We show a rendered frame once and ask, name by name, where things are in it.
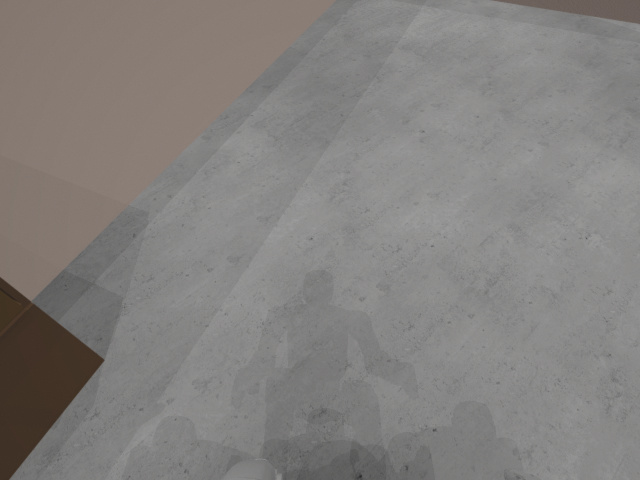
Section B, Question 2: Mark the robot left thigh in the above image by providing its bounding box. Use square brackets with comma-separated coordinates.
[221, 460, 283, 480]

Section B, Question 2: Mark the cupboard door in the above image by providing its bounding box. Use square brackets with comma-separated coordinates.
[0, 290, 23, 331]

